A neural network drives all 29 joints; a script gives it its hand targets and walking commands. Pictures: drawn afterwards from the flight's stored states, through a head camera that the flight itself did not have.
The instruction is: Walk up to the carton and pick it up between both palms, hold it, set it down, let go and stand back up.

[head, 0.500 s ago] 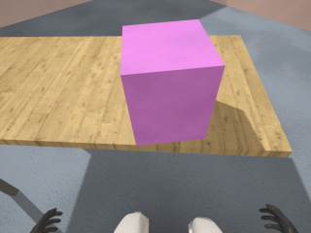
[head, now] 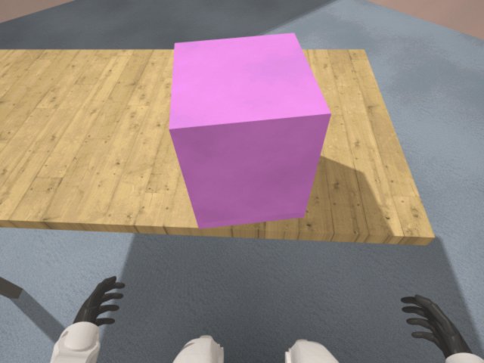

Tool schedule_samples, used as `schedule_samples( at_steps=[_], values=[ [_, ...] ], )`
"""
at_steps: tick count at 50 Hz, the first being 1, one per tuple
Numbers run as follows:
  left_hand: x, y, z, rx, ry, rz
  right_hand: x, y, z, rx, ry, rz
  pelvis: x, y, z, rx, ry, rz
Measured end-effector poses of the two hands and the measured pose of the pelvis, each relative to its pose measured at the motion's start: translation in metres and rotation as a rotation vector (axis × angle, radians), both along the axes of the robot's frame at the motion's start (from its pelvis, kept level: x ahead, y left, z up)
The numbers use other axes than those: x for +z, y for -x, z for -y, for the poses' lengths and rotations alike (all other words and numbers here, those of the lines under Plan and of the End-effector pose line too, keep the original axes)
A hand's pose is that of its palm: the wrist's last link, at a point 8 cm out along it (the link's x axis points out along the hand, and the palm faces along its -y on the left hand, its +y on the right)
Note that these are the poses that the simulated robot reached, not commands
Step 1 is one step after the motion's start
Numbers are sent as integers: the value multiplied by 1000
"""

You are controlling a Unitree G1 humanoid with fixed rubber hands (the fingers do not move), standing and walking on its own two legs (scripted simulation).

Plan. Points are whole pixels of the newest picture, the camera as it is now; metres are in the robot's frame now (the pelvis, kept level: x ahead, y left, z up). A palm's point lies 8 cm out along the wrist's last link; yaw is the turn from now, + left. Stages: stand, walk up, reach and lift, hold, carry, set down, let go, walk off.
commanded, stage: reach and lift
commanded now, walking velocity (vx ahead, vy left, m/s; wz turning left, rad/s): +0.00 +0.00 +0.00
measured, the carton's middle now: (243, 136) +0.45 +0.02 +0.11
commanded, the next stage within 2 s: none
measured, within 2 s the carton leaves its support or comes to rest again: neither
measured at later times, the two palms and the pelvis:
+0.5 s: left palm (99, 287) +0.22 +0.25 +0.01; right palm (445, 298) +0.20 -0.27 +0.03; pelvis +0.03 +0.00 +0.04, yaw +0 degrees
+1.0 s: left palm (114, 269) +0.23 +0.21 +0.06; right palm (439, 264) +0.22 -0.24 +0.08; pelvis +0.03 +0.00 +0.04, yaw +0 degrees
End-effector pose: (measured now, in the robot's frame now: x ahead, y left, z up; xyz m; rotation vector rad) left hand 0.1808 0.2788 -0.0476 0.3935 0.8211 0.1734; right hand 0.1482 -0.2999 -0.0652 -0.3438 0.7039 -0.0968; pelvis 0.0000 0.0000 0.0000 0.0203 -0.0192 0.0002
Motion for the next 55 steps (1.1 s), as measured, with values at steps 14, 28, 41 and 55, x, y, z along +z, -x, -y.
schedule_samples(
  at_steps=[14, 28, 41, 55],
  values=[
    [31, -36, 22, 6, 109, 176, 59, -11, -9, 40, 33, 115, 22, -12, 10, -4, -15, -38],
    [57, -39, 35, -7, 165, 295, 98, -54, -38, 61, -26, 250, 36, -36, -2, -7, 2, -55],
    [93, -49, 67, -33, 235, 440, 128, -73, -50, 67, -110, 391, 37, -33, -2, -8, 2, -51],
    [122, -57, 77, 1, 283, 459, 152, -78, -60, 51, -153, 434, 37, -22, -2, -8, 2, -36]
  ],
)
